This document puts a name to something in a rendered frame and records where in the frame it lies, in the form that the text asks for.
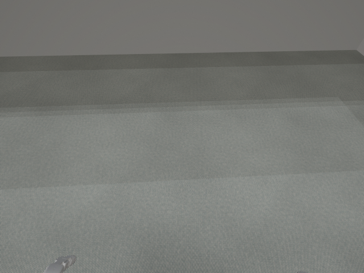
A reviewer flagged left robot hand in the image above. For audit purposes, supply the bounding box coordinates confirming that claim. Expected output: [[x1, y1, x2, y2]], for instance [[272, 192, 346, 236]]
[[43, 255, 76, 273]]

